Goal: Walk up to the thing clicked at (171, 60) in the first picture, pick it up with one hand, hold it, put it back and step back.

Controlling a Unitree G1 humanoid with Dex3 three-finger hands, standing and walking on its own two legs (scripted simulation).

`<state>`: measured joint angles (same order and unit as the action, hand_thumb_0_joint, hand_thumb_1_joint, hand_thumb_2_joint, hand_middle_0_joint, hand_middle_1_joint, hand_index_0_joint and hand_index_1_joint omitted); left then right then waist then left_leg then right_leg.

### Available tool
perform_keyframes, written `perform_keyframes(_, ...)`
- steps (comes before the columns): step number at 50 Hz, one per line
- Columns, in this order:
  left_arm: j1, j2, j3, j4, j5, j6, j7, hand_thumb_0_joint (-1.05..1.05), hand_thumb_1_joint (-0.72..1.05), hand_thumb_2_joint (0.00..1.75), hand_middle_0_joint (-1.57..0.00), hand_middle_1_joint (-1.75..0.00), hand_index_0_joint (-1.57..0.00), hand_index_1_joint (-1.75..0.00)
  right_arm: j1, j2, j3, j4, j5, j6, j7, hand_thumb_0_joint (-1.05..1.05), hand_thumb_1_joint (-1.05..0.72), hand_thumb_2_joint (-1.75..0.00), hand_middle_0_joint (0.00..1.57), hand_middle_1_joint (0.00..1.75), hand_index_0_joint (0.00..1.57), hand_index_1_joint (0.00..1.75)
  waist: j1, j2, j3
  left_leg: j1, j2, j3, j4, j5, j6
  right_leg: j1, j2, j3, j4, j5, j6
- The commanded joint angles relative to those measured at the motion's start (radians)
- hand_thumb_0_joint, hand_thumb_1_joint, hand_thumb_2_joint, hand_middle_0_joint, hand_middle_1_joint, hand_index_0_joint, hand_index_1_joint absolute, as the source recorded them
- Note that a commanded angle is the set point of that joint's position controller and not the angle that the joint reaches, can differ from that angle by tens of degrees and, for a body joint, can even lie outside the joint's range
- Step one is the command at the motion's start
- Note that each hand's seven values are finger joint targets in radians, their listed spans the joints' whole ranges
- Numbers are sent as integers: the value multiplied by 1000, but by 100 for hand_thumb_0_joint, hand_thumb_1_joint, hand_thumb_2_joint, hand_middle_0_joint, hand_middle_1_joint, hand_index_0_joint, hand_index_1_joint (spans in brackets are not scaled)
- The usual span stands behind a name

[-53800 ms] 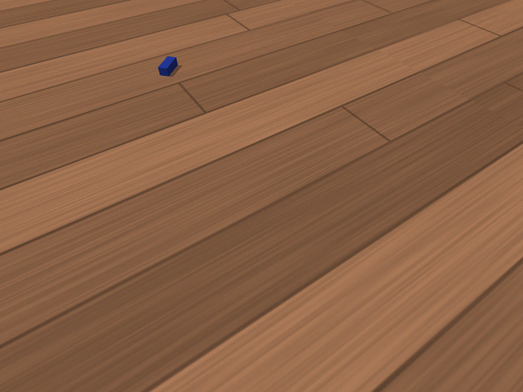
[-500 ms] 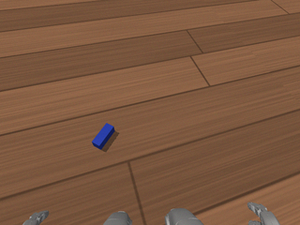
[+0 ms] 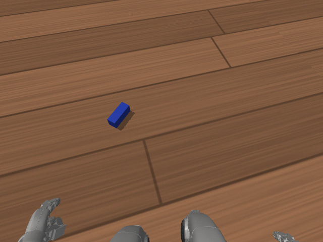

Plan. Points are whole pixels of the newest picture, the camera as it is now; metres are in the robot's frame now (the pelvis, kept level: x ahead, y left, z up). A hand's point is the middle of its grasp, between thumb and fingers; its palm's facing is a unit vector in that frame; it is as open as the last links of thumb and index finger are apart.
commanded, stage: step back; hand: left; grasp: from above
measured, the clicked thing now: (119, 114) +0.86 +0.33 -0.72
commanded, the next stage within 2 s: stand in 1.56 s
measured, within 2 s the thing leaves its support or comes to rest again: neither
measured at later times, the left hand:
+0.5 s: hand out of the picture -0.12 +0.23 -0.11, palm faces -0.04 -0.89 -0.45, open 7.4 cm
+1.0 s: hand out of the picture -0.22 +0.23 -0.13, palm faces +0.06 -0.91 -0.41, open 7.4 cm
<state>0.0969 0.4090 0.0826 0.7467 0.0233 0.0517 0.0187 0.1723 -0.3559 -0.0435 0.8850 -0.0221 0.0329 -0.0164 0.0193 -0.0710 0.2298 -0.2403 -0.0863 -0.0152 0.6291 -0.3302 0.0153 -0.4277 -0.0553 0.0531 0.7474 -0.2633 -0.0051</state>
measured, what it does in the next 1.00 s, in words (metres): walks backwards: right foot, then left foot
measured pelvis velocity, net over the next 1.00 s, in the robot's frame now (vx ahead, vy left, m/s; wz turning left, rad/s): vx -0.24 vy -0.05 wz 0.02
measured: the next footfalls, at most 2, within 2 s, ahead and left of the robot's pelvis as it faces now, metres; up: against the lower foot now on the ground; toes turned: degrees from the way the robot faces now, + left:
right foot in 0.32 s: -0.13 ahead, -0.15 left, +0.00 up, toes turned -2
left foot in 0.68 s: -0.21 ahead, +0.10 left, +0.00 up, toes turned +0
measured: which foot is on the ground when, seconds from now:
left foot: down 0.00-0.34, up 0.36-0.66, down 0.68-0.98, up 1.00-1.00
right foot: up 0.00-0.30, down 0.32-0.72, up 0.74-0.94, down 0.96-1.00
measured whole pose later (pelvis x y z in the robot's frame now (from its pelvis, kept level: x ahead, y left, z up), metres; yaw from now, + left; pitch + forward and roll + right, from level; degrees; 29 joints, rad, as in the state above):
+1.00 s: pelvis -0.24 -0.05 +0.01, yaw +1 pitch -4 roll -1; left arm 0.29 0.38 0.09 0.99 0.04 -0.03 -0.02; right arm 0.22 -0.40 -0.06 0.96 -0.04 0.02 0.03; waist 0.02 0.05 0.05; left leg -0.23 0.04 -0.05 0.69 -0.42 0.01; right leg -0.26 0.02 -0.06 0.59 -0.26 -0.03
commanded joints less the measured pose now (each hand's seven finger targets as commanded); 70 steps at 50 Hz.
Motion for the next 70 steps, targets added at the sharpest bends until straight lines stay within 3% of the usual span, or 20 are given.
perform_keyframes(1,19,187,51,-61,-4,4,31,0,90,90,-20,-30,-20,-30,-20,-408,-107,-116,-20,-29,-10,0,-90,-90,20,30,20,30,-50,300,-262,-130,528,-563,-318,381,313,40,131,136,457,-412,-13)
perform_keyframes(4,96,179,57,-6,-17,6,13,0,90,90,-20,-30,-20,-30,-119,-269,-66,-134,-27,-32,-15,0,-90,-90,20,30,20,30,30,189,-217,-79,339,-236,-248,442,216,-2,152,154,559,-260,-17)
perform_keyframes(11,100,140,35,3,-7,-25,5,0,90,90,-20,-30,-20,-30,-12,-263,-70,-116,-13,-8,-11,0,-90,-90,20,30,20,30,-38,276,-291,196,325,-194,-137,525,232,18,81,21,71,-277,36)
perform_keyframes(15,231,150,38,104,0,-41,8,0,90,90,-20,-30,-20,-30,-90,-279,-64,-130,8,27,-1,0,-90,-90,20,30,20,30,15,264,-352,38,256,-127,-19,367,131,277,83,-74,-386,44,-1)
perform_keyframes(17,212,288,79,90,26,-43,8,0,90,90,-20,-30,-20,-30,-69,-174,-34,-152,14,22,-1,0,-90,-90,20,30,20,30,11,-117,-272,-364,29,-71,192,-146,20,336,-166,335,-397,3,-83)
perform_keyframes(18,135,393,94,44,31,-38,9,0,90,90,-20,-30,-20,-30,-122,-202,-57,-170,9,29,-20,0,-90,-90,20,30,20,30,73,-219,-205,-296,1,-146,418,-300,-25,24,-386,542,-488,-31,-273)
perform_keyframes(19,61,372,91,16,22,-44,16,0,90,90,-20,-30,-20,-30,-111,-255,-82,-153,13,31,-21,0,-90,-90,20,30,20,30,41,-194,-130,-228,51,-208,553,-271,-29,-135,-424,589,-535,-82,-311)
perform_keyframes(22,-53,218,55,13,19,-56,19,0,90,90,-20,-30,-20,-30,0,-223,-58,-74,18,25,-8,0,-90,-90,20,30,20,30,-67,-14,-159,-250,-40,-175,609,-115,-20,57,-159,127,-327,277,-166)
perform_keyframes(28,150,210,70,57,33,-70,11,0,90,90,-20,-30,-20,-30,-37,-211,-50,-71,-3,-9,2,0,-90,-90,20,30,20,30,72,-105,-251,-350,45,-102,256,-157,-53,420,-154,225,-369,-285,-171)
perform_keyframes(33,71,261,66,58,18,-55,-6,0,90,90,-20,-30,-20,-30,107,-219,-68,16,-19,-33,24,0,-90,-90,20,30,20,30,-19,-129,-234,93,72,14,-256,-86,17,120,-185,172,-355,-384,-138)
perform_keyframes(34,97,202,44,63,22,-51,-7,0,90,90,-20,-30,-20,-30,120,-223,-80,43,-23,-40,25,0,-90,-90,20,30,20,30,-22,-10,-223,189,63,-28,-310,-57,26,30,-114,93,-244,-381,-103)
perform_keyframes(36,57,138,30,57,-4,-60,-7,0,90,90,-20,-30,-20,-30,81,-363,-100,11,-36,-48,19,0,-90,-90,20,30,20,30,-46,311,-147,87,417,-617,-479,-627,184,-241,63,-109,107,-298,-5)
perform_keyframes(37,-5,236,56,71,10,-64,-9,0,90,90,-20,-30,-20,-30,32,-392,-104,4,-23,-49,24,0,-90,-90,20,30,20,30,-53,249,-35,-170,465,-649,-522,-720,247,-127,7,8,191,-293,-9)
perform_keyframes(40,93,178,43,121,-9,-78,-35,0,90,90,-20,-30,-20,-30,-59,-252,-61,-17,-31,-66,22,0,-90,-90,20,30,20,30,10,196,-53,-107,288,-302,-422,-344,151,-18,25,-30,92,-151,-15)
perform_keyframes(47,251,154,51,200,6,-100,-25,0,90,90,-20,-30,-20,-30,-58,-248,-76,-15,-17,-32,30,0,-90,-90,20,30,20,30,51,208,-178,-169,236,-151,-169,-338,108,356,67,-103,-305,-44,-19)
perform_keyframes(49,322,245,76,211,31,-118,-2,0,90,90,-20,-30,-20,-30,-7,-123,-37,-40,-7,-29,28,0,-90,-90,20,30,20,30,71,-107,-193,-401,51,-17,250,-268,24,492,-145,321,-501,-346,-75)
perform_keyframes(51,171,328,88,146,28,-124,-2,0,90,90,-20,-30,-20,-30,3,-234,-68,-21,-10,-29,18,0,-90,-90,20,30,20,30,34,-13,-70,-404,85,-159,381,-217,11,203,-380,622,-621,-654,-217)
perform_keyframes(56,128,235,58,149,9,-148,-1,0,90,90,-20,-30,-20,-30,89,-220,-73,34,-8,-37,36,0,-90,-90,20,30,20,30,-12,14,-129,-247,108,-154,358,-33,-16,161,-207,215,-514,-245,-156)
perform_keyframes(66,126,186,19,140,-12,-97,-1,0,90,90,-20,-30,-20,-30,53,-190,-57,49,-8,-63,10,0,-90,-90,20,30,20,30,-14,-41,-266,53,93,35,-161,262,15,218,-117,-24,-87,490,-82)
perform_keyframes(70,109,162,1,161,-29,-65,6,0,90,90,-20,-30,-20,-30,-34,-309,-71,42,-3,-68,1,0,-90,-90,20,30,20,30,-10,215,-302,-17,420,-350,-246,273,237,164,25,-31,86,-299,-18)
